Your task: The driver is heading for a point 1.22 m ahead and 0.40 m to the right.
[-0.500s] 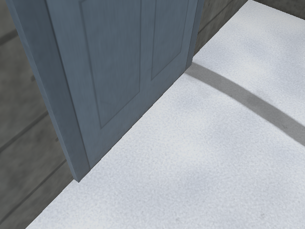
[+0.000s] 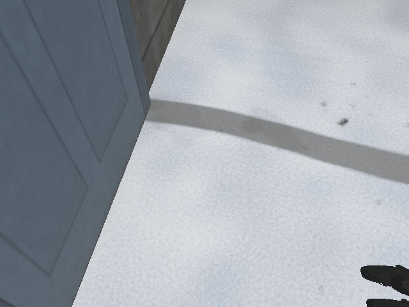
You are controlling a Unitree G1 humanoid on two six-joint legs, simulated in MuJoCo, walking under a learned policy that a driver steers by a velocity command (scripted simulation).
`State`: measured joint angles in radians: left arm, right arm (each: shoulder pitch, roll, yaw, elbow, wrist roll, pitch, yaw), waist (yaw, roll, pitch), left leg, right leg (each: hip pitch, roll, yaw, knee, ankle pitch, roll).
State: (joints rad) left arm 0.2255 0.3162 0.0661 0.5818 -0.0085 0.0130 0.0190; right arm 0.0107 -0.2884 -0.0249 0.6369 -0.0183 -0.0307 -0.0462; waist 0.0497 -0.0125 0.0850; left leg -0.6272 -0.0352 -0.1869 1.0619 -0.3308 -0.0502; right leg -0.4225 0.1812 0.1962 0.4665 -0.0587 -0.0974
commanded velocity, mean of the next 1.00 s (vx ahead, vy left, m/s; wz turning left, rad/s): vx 0.02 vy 0.00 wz -0.75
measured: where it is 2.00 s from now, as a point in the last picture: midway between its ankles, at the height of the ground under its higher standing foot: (264, 225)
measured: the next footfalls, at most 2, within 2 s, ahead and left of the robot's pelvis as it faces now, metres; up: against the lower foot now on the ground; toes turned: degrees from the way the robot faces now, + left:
left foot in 0.28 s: +0.19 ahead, +0.17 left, +0.00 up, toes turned -26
right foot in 0.76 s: -0.01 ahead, -0.04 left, +0.00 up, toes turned -45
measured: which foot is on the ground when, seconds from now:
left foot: up 0.00-0.26, down 0.28-0.76, up 0.78-1.00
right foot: down 0.00-0.26, up 0.28-0.74, down 0.76-1.00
